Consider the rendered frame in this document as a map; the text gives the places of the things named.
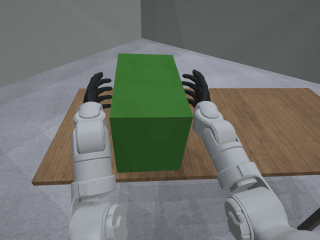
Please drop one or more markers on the robot right forearm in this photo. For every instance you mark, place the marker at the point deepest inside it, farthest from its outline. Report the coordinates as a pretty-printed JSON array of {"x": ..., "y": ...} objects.
[{"x": 235, "y": 171}]

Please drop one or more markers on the robot left hand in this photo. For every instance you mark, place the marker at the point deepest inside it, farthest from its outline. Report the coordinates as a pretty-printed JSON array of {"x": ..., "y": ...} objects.
[{"x": 92, "y": 92}]

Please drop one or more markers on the carton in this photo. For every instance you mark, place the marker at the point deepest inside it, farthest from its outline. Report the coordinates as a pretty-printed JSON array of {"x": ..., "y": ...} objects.
[{"x": 150, "y": 116}]

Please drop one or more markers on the robot right hand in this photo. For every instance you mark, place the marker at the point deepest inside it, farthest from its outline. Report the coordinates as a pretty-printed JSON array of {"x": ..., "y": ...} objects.
[{"x": 201, "y": 92}]

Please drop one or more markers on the robot right upper arm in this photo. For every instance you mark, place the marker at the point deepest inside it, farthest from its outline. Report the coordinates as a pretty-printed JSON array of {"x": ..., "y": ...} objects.
[{"x": 256, "y": 214}]

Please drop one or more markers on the robot left upper arm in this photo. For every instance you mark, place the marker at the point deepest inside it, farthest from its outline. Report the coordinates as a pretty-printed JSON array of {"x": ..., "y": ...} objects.
[{"x": 102, "y": 221}]

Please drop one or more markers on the robot left forearm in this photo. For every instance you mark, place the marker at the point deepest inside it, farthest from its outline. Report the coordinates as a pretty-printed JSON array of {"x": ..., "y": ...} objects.
[{"x": 91, "y": 155}]

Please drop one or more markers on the table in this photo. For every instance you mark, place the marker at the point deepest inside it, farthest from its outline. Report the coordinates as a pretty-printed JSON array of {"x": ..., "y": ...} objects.
[{"x": 279, "y": 129}]

